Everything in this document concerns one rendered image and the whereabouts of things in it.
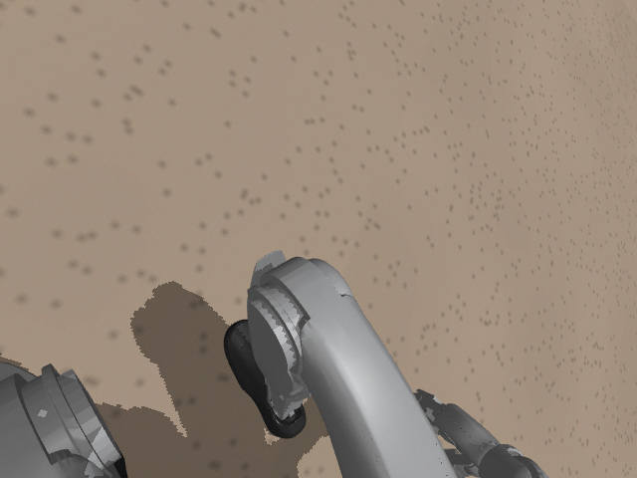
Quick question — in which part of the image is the right robot foot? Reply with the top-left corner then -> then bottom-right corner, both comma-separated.
224,320 -> 307,438

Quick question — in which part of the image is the right robot arm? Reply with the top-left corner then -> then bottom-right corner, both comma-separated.
478,444 -> 548,478

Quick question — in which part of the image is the right robot hand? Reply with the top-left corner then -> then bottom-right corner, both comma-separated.
413,389 -> 501,478

